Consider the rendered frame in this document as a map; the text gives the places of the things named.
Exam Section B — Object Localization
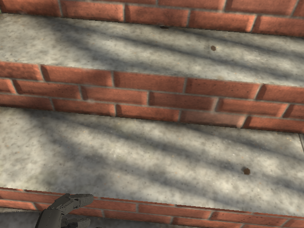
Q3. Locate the robot left hand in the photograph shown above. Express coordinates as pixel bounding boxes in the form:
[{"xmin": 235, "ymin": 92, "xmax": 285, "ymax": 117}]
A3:
[{"xmin": 35, "ymin": 193, "xmax": 103, "ymax": 228}]

